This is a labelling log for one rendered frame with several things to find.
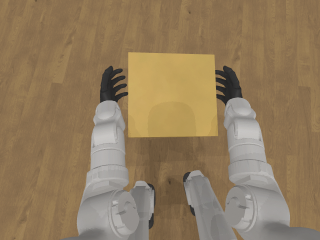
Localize left robot forearm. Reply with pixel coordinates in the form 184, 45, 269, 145
77, 100, 129, 230

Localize robot right hand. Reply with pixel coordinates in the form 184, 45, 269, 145
215, 65, 243, 106

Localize left robot thigh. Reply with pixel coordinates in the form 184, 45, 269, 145
127, 186, 154, 240

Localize robot right upper arm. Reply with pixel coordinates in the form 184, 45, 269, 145
224, 184, 320, 240

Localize robot left hand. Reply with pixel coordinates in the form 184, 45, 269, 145
100, 66, 128, 103

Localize right robot shin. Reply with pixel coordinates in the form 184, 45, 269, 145
187, 170, 210, 208

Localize robot left upper arm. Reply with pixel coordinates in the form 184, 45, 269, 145
60, 189, 140, 240

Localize right robot forearm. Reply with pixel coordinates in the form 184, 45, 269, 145
223, 97, 290, 215

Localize carton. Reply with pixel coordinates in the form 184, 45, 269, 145
128, 52, 218, 138

